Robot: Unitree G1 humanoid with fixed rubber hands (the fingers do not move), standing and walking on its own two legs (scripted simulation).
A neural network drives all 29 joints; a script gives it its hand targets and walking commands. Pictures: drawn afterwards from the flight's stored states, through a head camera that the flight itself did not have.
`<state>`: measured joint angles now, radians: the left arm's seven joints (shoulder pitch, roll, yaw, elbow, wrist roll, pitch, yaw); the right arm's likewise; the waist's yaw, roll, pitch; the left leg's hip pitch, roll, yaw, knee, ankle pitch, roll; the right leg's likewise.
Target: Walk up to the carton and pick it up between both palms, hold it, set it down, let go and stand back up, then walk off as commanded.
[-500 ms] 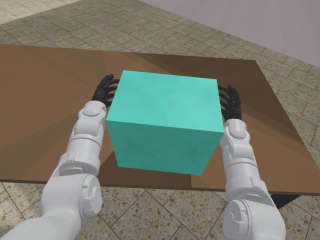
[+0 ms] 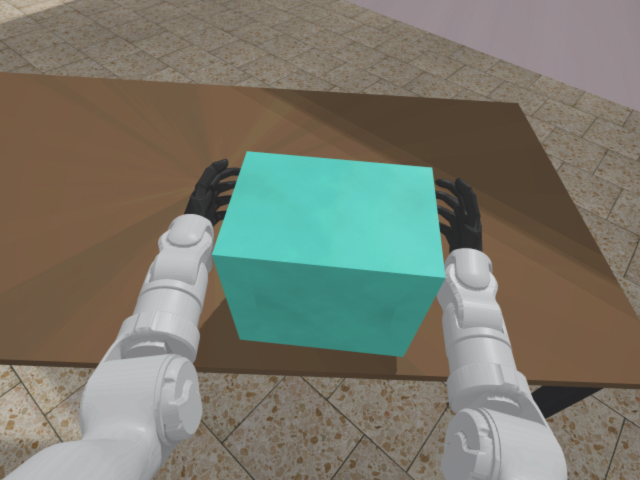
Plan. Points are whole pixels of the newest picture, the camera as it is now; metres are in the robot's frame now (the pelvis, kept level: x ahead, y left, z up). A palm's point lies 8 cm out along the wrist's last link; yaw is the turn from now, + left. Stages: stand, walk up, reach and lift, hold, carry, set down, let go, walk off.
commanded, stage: set down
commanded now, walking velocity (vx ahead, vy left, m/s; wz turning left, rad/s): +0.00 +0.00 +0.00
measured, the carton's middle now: (329, 259) +0.39 -0.04 +0.03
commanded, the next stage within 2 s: none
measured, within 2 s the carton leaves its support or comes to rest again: rests again in 0.18 s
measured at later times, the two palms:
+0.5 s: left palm (204, 222) +0.43 +0.13 +0.08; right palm (460, 252) +0.36 -0.21 +0.08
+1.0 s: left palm (205, 222) +0.43 +0.13 +0.08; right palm (459, 251) +0.37 -0.21 +0.08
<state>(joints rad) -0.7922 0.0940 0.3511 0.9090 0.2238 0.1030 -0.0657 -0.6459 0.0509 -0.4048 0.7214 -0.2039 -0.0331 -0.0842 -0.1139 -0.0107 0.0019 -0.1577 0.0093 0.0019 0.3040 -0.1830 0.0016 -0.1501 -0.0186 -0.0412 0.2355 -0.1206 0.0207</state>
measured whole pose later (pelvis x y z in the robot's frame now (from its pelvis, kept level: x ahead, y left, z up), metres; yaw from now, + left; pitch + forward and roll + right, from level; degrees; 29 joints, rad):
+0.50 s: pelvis +0.00 +0.00 +0.00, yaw -1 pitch +3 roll -1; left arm -0.84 0.10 0.38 1.05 0.24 0.00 -0.05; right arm -0.66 0.06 -0.49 0.80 -0.27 -0.12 -0.06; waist -0.10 0.00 -0.01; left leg -0.19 0.01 0.03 0.31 -0.18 0.01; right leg -0.19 -0.02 -0.03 0.24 -0.11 0.02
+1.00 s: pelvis +0.00 +0.00 +0.00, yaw -1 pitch +2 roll +0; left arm -0.84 0.09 0.48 1.04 0.31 -0.03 -0.09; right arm -0.68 0.09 -0.55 0.80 -0.34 -0.13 -0.04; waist -0.10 -0.01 0.03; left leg -0.16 0.01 0.04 0.30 -0.18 0.00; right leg -0.17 -0.02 -0.04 0.25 -0.12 0.02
